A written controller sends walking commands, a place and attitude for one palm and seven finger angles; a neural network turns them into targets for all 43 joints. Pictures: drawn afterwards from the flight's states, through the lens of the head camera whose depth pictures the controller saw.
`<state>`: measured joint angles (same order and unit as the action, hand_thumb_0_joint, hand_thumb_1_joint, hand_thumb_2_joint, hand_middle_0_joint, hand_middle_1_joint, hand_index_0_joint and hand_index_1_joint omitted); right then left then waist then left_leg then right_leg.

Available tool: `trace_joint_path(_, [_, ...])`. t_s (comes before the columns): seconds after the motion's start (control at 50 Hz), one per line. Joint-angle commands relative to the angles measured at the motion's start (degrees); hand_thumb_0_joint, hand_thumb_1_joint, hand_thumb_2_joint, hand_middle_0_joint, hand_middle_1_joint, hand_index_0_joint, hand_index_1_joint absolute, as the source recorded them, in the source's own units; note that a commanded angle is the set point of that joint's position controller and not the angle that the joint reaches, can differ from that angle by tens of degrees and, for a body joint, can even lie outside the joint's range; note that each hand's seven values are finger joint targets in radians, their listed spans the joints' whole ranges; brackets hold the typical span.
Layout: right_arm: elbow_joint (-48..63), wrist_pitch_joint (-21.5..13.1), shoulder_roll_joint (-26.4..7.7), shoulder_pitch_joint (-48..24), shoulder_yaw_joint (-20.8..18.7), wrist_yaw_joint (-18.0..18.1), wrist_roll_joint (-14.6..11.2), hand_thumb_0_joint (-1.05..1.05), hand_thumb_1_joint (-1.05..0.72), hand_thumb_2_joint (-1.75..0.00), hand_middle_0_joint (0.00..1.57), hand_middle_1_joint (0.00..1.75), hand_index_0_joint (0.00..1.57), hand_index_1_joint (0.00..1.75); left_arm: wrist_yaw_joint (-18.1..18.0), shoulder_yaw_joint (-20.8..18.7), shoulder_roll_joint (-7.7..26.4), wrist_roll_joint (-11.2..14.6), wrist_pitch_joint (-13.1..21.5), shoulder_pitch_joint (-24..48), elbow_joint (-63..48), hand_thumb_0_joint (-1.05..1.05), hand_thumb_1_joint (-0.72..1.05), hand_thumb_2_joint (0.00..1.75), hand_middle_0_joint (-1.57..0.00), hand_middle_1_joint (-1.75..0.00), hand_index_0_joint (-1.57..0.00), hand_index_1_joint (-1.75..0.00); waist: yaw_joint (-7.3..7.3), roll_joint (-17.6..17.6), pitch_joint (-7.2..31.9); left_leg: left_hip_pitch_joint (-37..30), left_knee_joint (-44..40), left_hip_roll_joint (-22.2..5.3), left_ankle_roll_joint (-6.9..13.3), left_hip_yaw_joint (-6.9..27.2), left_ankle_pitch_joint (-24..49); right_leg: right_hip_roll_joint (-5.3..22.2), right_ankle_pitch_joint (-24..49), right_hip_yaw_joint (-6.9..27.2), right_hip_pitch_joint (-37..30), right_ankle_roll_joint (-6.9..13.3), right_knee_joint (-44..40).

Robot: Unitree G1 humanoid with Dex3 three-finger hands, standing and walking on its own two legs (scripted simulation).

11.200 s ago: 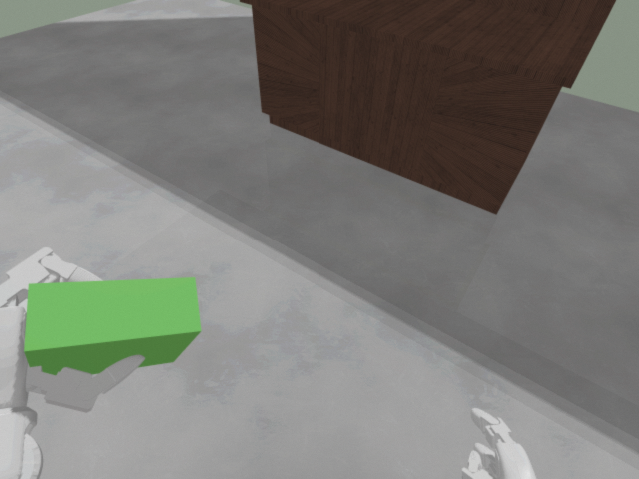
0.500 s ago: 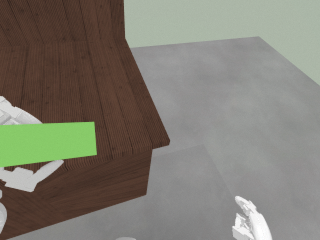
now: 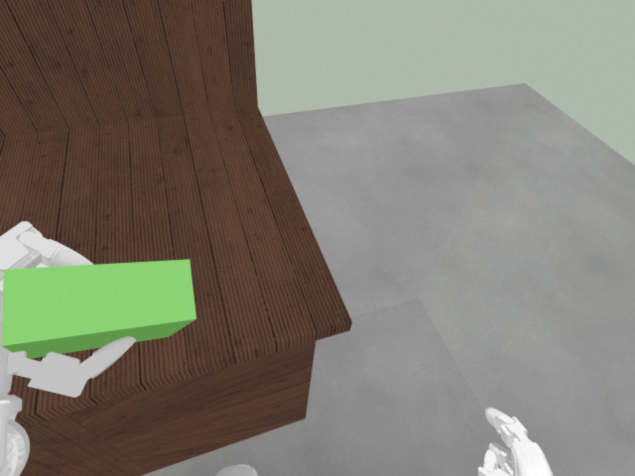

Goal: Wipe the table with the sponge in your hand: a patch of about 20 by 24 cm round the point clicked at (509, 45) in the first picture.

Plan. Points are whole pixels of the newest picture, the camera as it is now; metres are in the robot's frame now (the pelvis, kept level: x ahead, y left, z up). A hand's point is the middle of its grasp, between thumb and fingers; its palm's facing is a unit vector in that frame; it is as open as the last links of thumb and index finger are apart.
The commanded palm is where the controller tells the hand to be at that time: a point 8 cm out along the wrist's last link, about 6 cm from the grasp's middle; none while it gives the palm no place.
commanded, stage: come to a stop and stand still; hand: left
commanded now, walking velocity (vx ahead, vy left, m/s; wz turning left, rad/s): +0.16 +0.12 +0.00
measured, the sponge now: (131, 307) +0.23 +0.20 +0.15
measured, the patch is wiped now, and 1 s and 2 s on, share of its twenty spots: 0.00 0.00 0.00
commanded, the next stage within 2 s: look again from close up in 1.52 s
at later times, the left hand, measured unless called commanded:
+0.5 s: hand (54, 258) +0.26 +0.28 +0.18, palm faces +0.37 -0.84 -0.39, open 9.6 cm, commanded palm +0.20 +0.32 +0.19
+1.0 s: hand (26, 286) +0.24 +0.30 +0.16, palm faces +0.30 -0.84 -0.45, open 9.6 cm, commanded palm +0.18 +0.33 +0.19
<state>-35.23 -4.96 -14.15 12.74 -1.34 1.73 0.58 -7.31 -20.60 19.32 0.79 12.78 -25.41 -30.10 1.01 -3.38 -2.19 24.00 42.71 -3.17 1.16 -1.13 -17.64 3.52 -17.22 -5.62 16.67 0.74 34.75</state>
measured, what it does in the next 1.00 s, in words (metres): steps on the spot: left foot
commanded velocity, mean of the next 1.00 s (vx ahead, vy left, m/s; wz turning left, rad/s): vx -0.03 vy -0.04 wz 0.00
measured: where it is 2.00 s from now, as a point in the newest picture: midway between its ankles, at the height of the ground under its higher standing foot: outside the picture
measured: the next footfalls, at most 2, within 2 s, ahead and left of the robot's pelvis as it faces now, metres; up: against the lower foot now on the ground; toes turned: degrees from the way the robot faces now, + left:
left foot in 0.04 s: +0.10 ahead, +0.16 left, +0.00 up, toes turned +2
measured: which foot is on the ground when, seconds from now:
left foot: up 0.00-0.02, down 0.04-1.00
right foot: down 0.00-1.00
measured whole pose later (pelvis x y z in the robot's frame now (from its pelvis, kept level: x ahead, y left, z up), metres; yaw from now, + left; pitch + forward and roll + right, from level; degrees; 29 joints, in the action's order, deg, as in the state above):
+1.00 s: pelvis +0.01 +0.06 +0.01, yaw -1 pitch -1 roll -2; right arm -32.9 -7.7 -11.1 14.8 0.1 2.9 -0.7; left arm -3.8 -21.5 24.4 1.0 12.4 -24.7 -26.6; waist 0.4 -2.1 -5.7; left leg 16.7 29.5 -2.1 1.1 -2.9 -11.5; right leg 1.8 -13.3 -0.6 10.7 -2.5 25.5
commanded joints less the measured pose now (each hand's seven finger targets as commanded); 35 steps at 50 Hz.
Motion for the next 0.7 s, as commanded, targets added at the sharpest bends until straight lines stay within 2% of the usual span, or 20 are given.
trace_joint_path(0.0, [9.4,-5.1,-4.9,-4.7,-2.3,2.0,-0.6,0.0,-0.9,-0.9,0.2,0.3,0.2,0.3,-1.8,-6.9,12.7,0.6,3.8,8.3,-14.3,0.0,0.1,1.3,-1.2,-1.6,-1.2,-1.6,-1.16,9.7,5.1,-14.7,-16.2,-0.1,2.5,2.1,2.0,3.9,-5.9,6.0,6.1,2.8,0.1])
trace_joint_path(0.02, [10.3,-5.2,-6.0,-4.9,-2.7,2.0,-1.2,0.0,-0.9,-0.9,0.2,0.3,0.2,0.3,-1.8,-8.1,13.0,0.5,4.2,8.2,-14.0,0.0,0.1,1.3,-1.2,-1.6,-1.2,-1.6,-0.59,15.1,6.1,-13.2,-17.8,-5.4,5.3,10.1,7.7,-1.2,-3.9,2.3,6.1,0.5,7.2])
trace_joint_path(0.04, [10.7,-5.1,-6.2,-4.6,-2.7,1.7,-1.8,0.0,-0.9,-0.9,0.2,0.3,0.2,0.3,-1.3,-8.3,13.3,0.6,4.3,7.4,-10.8,0.0,0.1,1.3,-1.2,-1.6,-1.2,-1.6,-0.73,16.8,6.2,-8.3,-21.2,-9.0,7.2,15.1,5.8,-3.1,-10.7,1.0,4.5,-0.2,12.5])
trace_joint_path(0.06, [10.6,-5.1,-5.5,-5.0,-2.5,1.5,-1.4,0.0,-0.9,-0.9,0.2,0.3,0.2,0.3,-1.0,-9.6,14.1,0.6,4.0,6.9,-9.3,0.0,0.1,1.3,-1.2,-1.6,-1.2,-1.6,-0.86,19.0,4.7,-4.3,-22.9,-10.5,9.1,18.0,3.7,-2.7,-13.0,1.4,2.8,-0.3,13.7])
trace_joint_path(0.08, [10.4,-5.2,-4.7,-5.8,-2.2,1.5,-1.3,0.0,-0.9,-0.9,0.2,0.3,0.2,0.3,-0.8,-10.8,14.9,0.6,4.2,7.0,-9.7,0.0,0.1,1.3,-1.2,-1.6,-1.2,-1.6,-0.22,18.6,4.4,-3.6,-21.5,-10.2,9.2,16.0,6.6,-2.3,-10.9,1.9,1.1,-0.2,10.3])
trace_joint_path(0.12, [10.3,-5.2,-4.3,-5.0,-1.6,0.6,-1.6,0.0,-0.9,-0.9,0.2,0.3,0.2,0.3,-0.5,-10.1,13.4,0.7,4.3,6.3,-10.3,0.0,0.1,1.3,-1.2,-1.6,-1.2,-1.6,0.06,11.2,7.6,-1.9,-14.6,-6.8,5.3,8.9,12.9,-2.3,2.1,2.6,-8.4,0.0,-4.9])
trace_joint_path(0.14, [10.1,-5.4,-4.0,-4.5,-1.4,0.2,-2.0,0.0,-0.9,-0.9,0.2,0.3,0.2,0.3,-0.2,-9.3,12.4,0.8,4.0,4.8,-9.4,0.0,0.1,1.3,-1.2,-1.6,-1.2,-1.6,-0.4,5.3,9.0,-2.2,-11.5,-3.1,2.5,4.6,11.5,-1.2,11.0,5.6,-11.3,0.6,-8.3])
trace_joint_path(0.16, [10.1,-5.4,-3.9,-3.5,-1.9,0.0,-2.0,0.0,-0.9,-0.9,0.2,0.3,0.2,0.3,0.1,-7.7,10.8,1.3,3.5,3.5,-9.0,0.0,0.1,1.3,-1.2,-1.6,-1.2,-1.6,-1.04,-2.8,9.7,-5.1,-8.5,0.4,0.2,1.9,10.6,1.5,14.6,10.2,-8.8,2.4,-9.5])
trace_joint_path(0.18, [10.0,-5.2,-4.1,-4.1,-2.0,0.1,-2.0,0.0,-0.9,-0.9,0.2,0.3,0.2,0.3,0.1,-6.6,9.7,2.0,2.6,2.0,-8.1,0.0,0.1,1.3,-1.2,-1.6,-1.2,-1.6,-1.57,-5.7,8.0,-8.0,-6.9,1.7,-0.5,0.8,13.1,3.2,17.5,12.0,-5.1,3.8,-10.4])
trace_joint_path(0.2, [9.4,-5.0,-4.2,-4.3,-1.6,0.0,-1.7,0.0,-0.9,-0.9,0.2,0.3,0.2,0.3,0.0,-5.6,9.3,1.9,2.2,3.3,-9.1,0.0,0.1,1.3,-1.2,-1.6,-1.2,-1.6,-1.97,-2.6,8.8,-11.0,-8.4,1.3,-0.7,0.4,16.6,2.7,19.9,10.4,-4.2,3.6,-9.3])
trace_joint_path(0.24, [9.1,-5.1,-4.1,-5.3,-0.9,0.6,-1.3,0.0,-0.9,-0.9,0.2,0.3,0.2,0.3,-0.3,-6.0,10.9,1.6,1.9,6.3,-10.9,0.0,0.1,1.3,-1.2,-1.6,-1.2,-1.6,-1.35,6.1,10.8,-14.3,-15.7,-1.9,-0.5,3.3,25.7,-1.2,19.4,5.4,-6.5,0.2,-5.3])
trace_joint_path(0.28, [9.7,-5.3,-3.6,-7.0,-0.3,1.2,-1.2,0.0,-0.9,-0.9,0.2,0.3,0.2,0.3,-0.6,-6.3,12.6,1.2,1.2,8.8,-12.8,0.0,0.1,1.3,-1.2,-1.6,-1.2,-1.6,-0.68,10.8,10.5,-16.5,-18.9,-4.5,0.0,6.0,31.5,-2.9,15.5,4.0,-6.2,-1.0,-5.0])
trace_joint_path(0.34, [10.0,-5.2,-3.3,-6.1,-0.3,1.0,-0.9,0.0,-0.9,-0.9,0.2,0.3,0.2,0.3,-0.5,-5.4,11.4,1.3,0.6,8.2,-11.9,0.0,0.1,1.3,-1.2,-1.6,-1.2,-1.6,-0.46,11.4,10.5,-16.4,-20.1,-5.5,-0.4,5.4,30.7,-3.2,11.7,3.5,-7.9,-0.8,-7.9])
trace_joint_path(0.42, [10.9,-4.6,-3.2,-6.4,-0.6,1.1,-1.2,0.0,-0.9,-0.9,0.2,0.3,0.2,0.3,-0.7,-6.2,11.5,1.8,0.0,4.7,-12.1,0.0,0.1,1.3,-1.2,-1.6,-1.2,-1.6,-0.31,8.8,11.3,-13.3,-19.8,-3.8,-0.7,3.1,22.6,-2.4,16.6,4.4,-12.0,-0.6,-11.7])
trace_joint_path(0.54, [11.3,-3.4,-3.6,-6.7,-0.5,1.6,-1.2,0.0,-0.9,-0.9,0.2,0.3,0.2,0.3,-1.0,-6.1,10.9,2.4,-0.6,2.0,-11.7,0.0,0.1,1.3,-1.2,-1.6,-1.2,-1.6,-0.62,7.4,10.5,-11.6,-20.1,-1.2,-1.0,1.5,14.3,-1.5,17.1,5.8,-11.6,-0.2,-14.4])
trace_joint_path(0.56, [9.7,-6.0,-6.2,0.4,-2.3,1.4,2.5,0.0,-0.9,-0.9,0.2,0.3,0.2,0.3,0.4,-39.5,56.9,-6.3,5.9,59.6,-22.8,0.0,0.1,1.3,-1.2,-1.6,-1.2,-1.6,2.11,0.7,0.3,-5.6,-11.4,-2.5,-0.2,-0.5,17.5,2.8,19.6,10.7,0.6,-1.1,-20.4])
trace_joint_path(0.58, [4.4,-4.5,-2.8,-2.8,-2.2,1.9,-0.9,0.0,-0.9,-0.9,0.2,0.3,0.2,0.3,1.8,-24.1,34.6,-1.9,2.7,44.3,2.7,0.0,0.1,1.3,-1.2,-1.6,-1.2,-1.6,-0.4,9.1,3.8,-12.4,-13.1,-2.1,-0.5,0.2,16.0,5.9,17.5,9.0,1.2,3.9,-14.0])
trace_joint_path(0.6, [7.9,-5.2,-4.5,-1.9,-3.1,1.0,-0.6,0.0,-0.9,-0.9,0.2,0.3,0.2,0.3,3.4,-13.3,20.4,-0.2,2.0,27.4,6.8,0.0,0.1,1.3,-1.2,-1.6,-1.2,-1.6,1.11,9.1,8.7,-16.1,-14.7,-1.0,-0.8,-0.4,16.3,2.1,19.7,10.8,-3.0,3.7,-11.8])
trace_joint_path(0.64, [10.7,-5.5,-5.3,-2.2,-2.9,-0.9,-2.0,0.0,-0.9,-0.9,0.2,0.3,0.2,0.3,4.8,-7.1,13.4,1.9,2.1,12.0,2.7,0.0,0.1,1.3,-1.2,-1.6,-1.2,-1.6,1.66,7.0,13.3,-18.5,-15.0,-0.4,0.4,-1.7,20.7,1.2,24.2,9.7,-7.3,-0.5,-10.6])
trace_joint_path(0.68, [11.6,-5.5,-4.3,-4.6,-2.5,-2.5,-3.0,0.0,-0.9,-0.9,0.2,0.3,0.2,0.3,4.8,-1.7,6.7,3.0,1.5,1.6,-2.7,0.0,0.1,1.3,-1.2,-1.6,-1.2,-1.6,1.83,5.2,14.5,-19.7,-15.8,-1.0,1.1,-1.6,22.3,0.5,22.5,8.0,-8.1,-1.7,-10.0])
